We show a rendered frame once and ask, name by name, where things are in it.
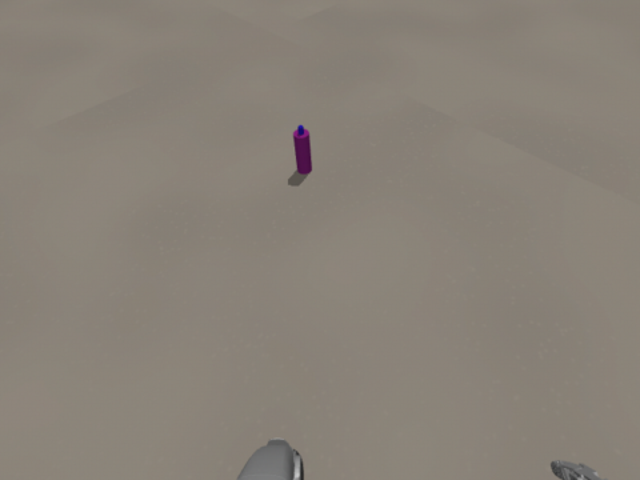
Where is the right robot hand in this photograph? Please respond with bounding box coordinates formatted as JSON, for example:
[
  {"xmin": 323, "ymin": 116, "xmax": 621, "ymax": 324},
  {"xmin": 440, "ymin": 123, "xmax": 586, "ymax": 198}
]
[{"xmin": 551, "ymin": 460, "xmax": 608, "ymax": 480}]

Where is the bottle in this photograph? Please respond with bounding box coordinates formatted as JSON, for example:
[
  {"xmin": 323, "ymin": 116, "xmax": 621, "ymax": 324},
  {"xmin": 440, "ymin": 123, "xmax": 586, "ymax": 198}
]
[{"xmin": 293, "ymin": 125, "xmax": 312, "ymax": 174}]

